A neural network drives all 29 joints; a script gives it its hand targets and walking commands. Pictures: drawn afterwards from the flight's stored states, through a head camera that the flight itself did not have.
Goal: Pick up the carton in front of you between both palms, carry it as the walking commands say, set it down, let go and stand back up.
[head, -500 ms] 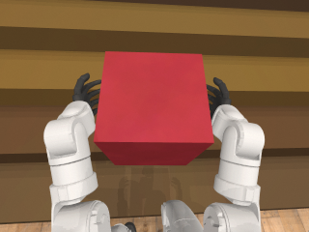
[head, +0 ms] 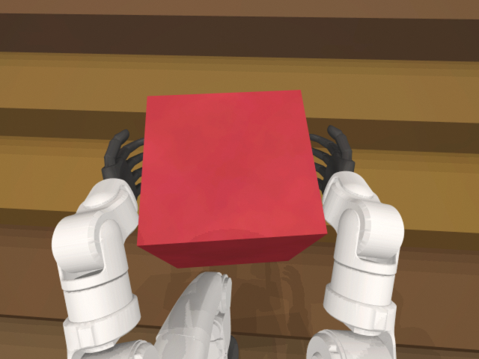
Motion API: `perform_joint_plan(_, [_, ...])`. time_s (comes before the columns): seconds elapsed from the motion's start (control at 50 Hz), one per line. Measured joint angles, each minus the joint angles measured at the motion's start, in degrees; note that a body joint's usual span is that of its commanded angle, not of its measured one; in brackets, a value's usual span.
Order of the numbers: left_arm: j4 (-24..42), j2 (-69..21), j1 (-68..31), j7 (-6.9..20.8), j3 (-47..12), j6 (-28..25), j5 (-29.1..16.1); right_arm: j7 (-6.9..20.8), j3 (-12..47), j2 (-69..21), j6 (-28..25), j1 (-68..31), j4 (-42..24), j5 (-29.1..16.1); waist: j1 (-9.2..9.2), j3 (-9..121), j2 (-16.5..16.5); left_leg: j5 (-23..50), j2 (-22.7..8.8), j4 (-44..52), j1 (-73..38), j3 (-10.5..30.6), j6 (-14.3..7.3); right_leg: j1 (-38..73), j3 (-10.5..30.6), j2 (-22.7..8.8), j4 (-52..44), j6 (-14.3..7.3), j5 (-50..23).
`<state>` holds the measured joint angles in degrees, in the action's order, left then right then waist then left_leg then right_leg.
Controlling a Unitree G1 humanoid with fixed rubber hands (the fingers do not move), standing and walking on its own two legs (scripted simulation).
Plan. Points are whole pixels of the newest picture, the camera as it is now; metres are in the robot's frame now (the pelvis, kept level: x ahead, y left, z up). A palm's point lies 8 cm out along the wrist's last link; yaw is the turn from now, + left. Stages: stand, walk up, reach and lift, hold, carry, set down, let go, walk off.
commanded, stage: carry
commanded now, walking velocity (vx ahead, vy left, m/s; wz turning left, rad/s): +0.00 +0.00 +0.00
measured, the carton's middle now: (229, 192) +0.36 +0.02 +0.04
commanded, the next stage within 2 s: none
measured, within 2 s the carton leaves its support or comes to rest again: neither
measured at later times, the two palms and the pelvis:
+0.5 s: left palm out of the picture +0.65 +0.18 +0.37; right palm out of the picture +0.71 -0.11 +0.37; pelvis +0.35 -0.05 +0.28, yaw +1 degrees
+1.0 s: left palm out of the picture +0.98 +0.08 +0.59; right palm out of the picture +0.94 -0.23 +0.60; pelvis +0.61 -0.02 +0.41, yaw -2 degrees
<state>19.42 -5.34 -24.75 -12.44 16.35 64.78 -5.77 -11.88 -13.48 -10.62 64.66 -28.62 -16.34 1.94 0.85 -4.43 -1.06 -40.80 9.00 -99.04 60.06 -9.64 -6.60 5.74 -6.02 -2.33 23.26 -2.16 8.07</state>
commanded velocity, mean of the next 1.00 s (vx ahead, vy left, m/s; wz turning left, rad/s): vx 0.38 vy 0.00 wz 0.00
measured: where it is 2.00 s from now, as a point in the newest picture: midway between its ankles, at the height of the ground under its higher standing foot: outside the picture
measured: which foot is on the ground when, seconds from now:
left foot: down 0.00-0.26, up 0.28-0.66, down 0.68-1.00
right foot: down 0.00-0.00, up 0.02-0.24, down 0.26-0.70, up 0.72-0.96, down 0.98-1.00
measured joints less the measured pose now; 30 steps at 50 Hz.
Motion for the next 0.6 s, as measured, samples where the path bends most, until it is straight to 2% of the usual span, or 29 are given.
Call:
perform_joint_plan(0.02, [0.3, 0.0, 0.7, 0.8, 1.4, 0.2, 0.0, 0.4, 0.9, -0.5, 0.5, -0.5, 0.6, 0.0, -2.76, -0.5, 1.0, 14.8, -0.8, 14.5, -10.3, -0.6, -2.1, -7.9, 2.3, 0.3, 17.5, 2.9, -3.7])
perform_joint_plan(0.04, [1.0, 0.2, 1.3, 1.7, 2.5, 0.4, -0.2, 0.6, 1.8, -0.7, 0.8, -1.2, 0.8, -0.2, -5.6, -0.2, 2.9, 18.9, -1.6, 29.4, -20.5, -0.2, -3.8, -17.3, 4.6, 2.4, 39.8, 3.4, 3.6])
perform_joint_plan(0.06, [1.0, 0.3, 1.0, 2.3, 3.1, -0.2, 0.1, 0.3, 2.6, -0.2, 0.4, -2.2, 1.3, 0.0, -7.99, -0.4, 4.8, 9.4, -2.4, 34.4, -24.8, -0.5, -5.0, -26.9, 7.7, 6.1, 63.3, 3.3, 15.7])
perform_joint_plan(0.08, [0.2, 0.2, 0.7, 2.9, 3.4, -1.4, 1.5, -0.2, 4.0, 0.6, -0.8, -2.4, 2.3, -0.2, -10.26, -1.5, 5.8, 5.1, -2.4, 36.5, -27.7, -0.4, -5.1, -34.9, 10.4, 9.7, 82.7, 1.9, 23.4])
perform_joint_plan(0.1, [-1.0, -0.5, 0.8, 3.2, 3.4, -2.5, 3.3, -0.7, 5.2, 1.7, -1.8, -1.6, 2.9, -0.8, -12.5, -2.4, 5.9, 3.9, -1.6, 39.8, -31.4, -0.3, -4.6, -41.8, 12.9, 12.2, 95.8, 0.4, 27.1])
perform_joint_plan(0.12, [-1.9, -1.9, 0.9, 3.6, 3.7, -3.3, 5.1, -1.0, 5.7, 2.6, -2.3, -0.5, 3.4, -1.4, -14.73, -3.2, 5.9, 4.0, -0.7, 44.1, -35.5, 0.3, -4.0, -48.5, 14.5, 13.3, 103.3, -0.8, 30.4])
perform_joint_plan(0.14, [-2.7, -3.6, 1.0, 4.0, 4.0, -4.0, 7.1, -1.1, 5.5, 3.5, -2.5, 0.3, 3.8, -2.3, -16.78, -4.0, 6.0, 5.1, -0.2, 48.8, -39.9, 1.5, -3.4, -55.1, 15.1, 13.3, 106.1, -1.7, 33.2])
perform_joint_plan(0.16, [-3.4, -5.3, 1.0, 4.3, 4.1, -4.8, 9.1, -1.1, 5.1, 4.4, -2.8, 0.8, 4.4, -3.3, -18.28, -5.0, 6.1, 12.0, -0.5, 53.7, -44.5, 3.1, -3.3, -61.0, 14.5, 12.7, 104.4, -2.3, 35.4])
perform_joint_plan(0.2, [-5.2, -6.6, 1.0, 4.2, 3.6, -6.4, 12.4, -1.0, 4.4, 5.8, -3.9, 0.6, 7.0, -5.1, -19.0, -6.2, 5.4, 14.9, -1.2, 62.6, -53.3, 5.2, -2.8, -69.4, 11.2, 9.8, 90.9, -2.9, 35.6])
perform_joint_plan(0.22, [-5.8, -6.6, 0.5, 4.2, 3.7, -7.0, 13.2, -0.9, 3.9, 6.1, -5.3, -0.4, 7.8, -6.1, -18.12, -6.4, 4.8, 16.7, -1.7, 66.1, -56.8, 5.3, -2.4, -69.7, 8.7, 8.0, 78.3, -3.0, 31.9])
perform_joint_plan(0.24, [-6.9, -6.6, 0.3, 4.2, 3.6, -8.0, 14.1, -0.8, 3.3, 6.2, -6.2, -1.4, 9.4, -6.3, -16.5, -6.0, 4.2, 20.2, -2.5, 67.4, -58.8, 5.1, -1.8, -67.4, 6.2, 6.9, 64.7, -2.8, 24.1])
perform_joint_plan(0.26, [-8.3, -6.6, 0.1, 4.3, 3.1, -8.6, 14.9, 0.2, 2.4, 6.3, -6.8, -1.7, 10.8, -6.5, -14.46, -5.0, 4.1, 25.3, -3.7, 64.3, -58.1, 5.2, -0.7, -62.4, 4.1, 6.4, 53.4, -3.6, 15.8])
perform_joint_plan(0.28, [-9.8, -6.7, -0.9, 4.7, 2.5, -8.8, 15.3, 1.1, 1.2, 6.7, -7.3, -2.3, 12.3, -6.3, -11.79, -4.5, 4.0, 24.1, -4.3, 52.4, -54.2, 7.6, 1.7, -58.9, 1.3, 5.8, 50.9, -5.4, 14.8])
perform_joint_plan(0.3, [-11.1, -6.6, -1.7, 5.4, 1.8, -9.0, 15.4, 2.4, 0.2, 7.2, -7.9, -3.0, 13.9, -6.0, -8.67, -4.2, 3.6, 22.3, -3.2, 36.3, -48.9, 11.9, 3.5, -56.1, -1.3, 5.4, 49.8, -7.9, 15.1])
perform_joint_plan(0.32, [-11.7, -6.3, -1.6, 5.9, 0.9, -8.9, 15.0, 3.7, -0.3, 7.5, -8.4, -3.1, 15.3, -5.5, -5.41, -3.4, 3.1, 22.1, -1.8, 21.5, -43.7, 15.2, 4.6, -52.5, -2.9, 5.6, 46.5, -9.2, 15.9])
perform_joint_plan(0.34, [-11.9, -5.6, -0.7, 5.6, 0.1, -8.4, 14.8, 4.3, -0.5, 6.9, -8.4, -2.7, 15.9, -4.7, -2.38, -2.4, 2.2, 22.3, -0.8, 10.0, -38.9, 17.1, 4.8, -48.3, -3.3, 6.1, 41.3, -8.8, 17.1])
perform_joint_plan(0.36, [-12.0, -4.8, 0.2, 5.3, -0.4, -7.7, 14.0, 4.8, -0.8, 5.8, -8.0, -2.0, 15.8, -3.4, 0.42, -1.5, 1.1, 22.0, -0.4, 1.7, -34.5, 18.0, 4.3, -44.2, -3.3, 6.5, 35.7, -6.9, 17.0])
perform_joint_plan(0.38, [-12.4, -3.9, 0.9, 5.1, -0.8, -7.1, 12.8, 5.2, -1.4, 4.4, -7.5, -1.2, 15.4, -1.7, 2.99, -0.8, 0.0, 21.4, -0.4, -4.0, -30.0, 18.1, 3.7, -40.3, -2.9, 6.4, 29.9, -6.7, 11.9])
perform_joint_plan(0.4, [-13.1, -3.0, 1.3, 4.2, -1.6, -6.7, 11.4, 5.2, -1.8, 2.9, -7.3, -0.5, 15.0, 0.4, 5.26, -0.2, -1.0, 21.2, -0.6, -7.6, -25.5, 17.4, 3.0, -36.3, -2.2, 6.4, 24.3, -6.6, 9.0])
perform_joint_plan(0.44, [-15.4, -1.5, 0.5, 3.5, -1.9, -6.2, 9.1, 5.9, -3.9, 0.3, -7.1, 0.4, 14.2, 3.9, 9.08, 0.2, -2.2, 19.6, -1.5, -9.7, -16.9, 14.3, 1.9, -28.5, -0.2, 6.2, 14.1, -5.7, 8.5])
perform_joint_plan(0.48, [-18.2, 0.2, -1.6, 3.1, -2.2, -6.3, 6.7, 5.6, -5.0, -1.1, -7.3, 0.7, 13.4, 6.5, 11.49, 0.8, -2.5, 18.4, -3.2, -6.0, -9.7, 9.7, 1.3, -21.9, 3.6, 5.5, 6.1, -5.2, 6.7])
perform_joint_plan(0.52, [-21.1, 1.5, -5.3, 2.6, -2.8, -6.5, 4.9, 4.6, -5.5, -1.1, -7.4, 0.5, 12.2, 8.0, 12.69, 2.2, -2.1, 17.6, -5.0, -4.9, -2.9, 5.1, 0.9, -16.9, 9.0, 4.9, 0.8, -5.1, 6.0])
perform_joint_plan(0.56, [-22.9, 2.9, -9.0, 2.1, -3.0, -6.4, 3.6, 3.1, -5.2, -0.4, -7.4, -0.7, 11.5, 9.1, 12.85, 4.1, -1.2, 17.8, -7.4, -3.5, 2.6, 2.7, 0.6, -13.4, 12.0, 4.4, -1.7, -3.6, 7.9])
perform_joint_plan(0.6, [-23.8, 3.7, -11.6, 1.8, -2.9, -5.8, 2.4, 1.7, -4.5, 0.4, -6.2, -1.5, 11.0, 9.4, 11.77, 6.5, -0.5, 15.2, -9.6, 5.0, 4.4, 2.0, 0.1, -10.0, 12.6, 3.7, -4.7, -2.3, 8.6])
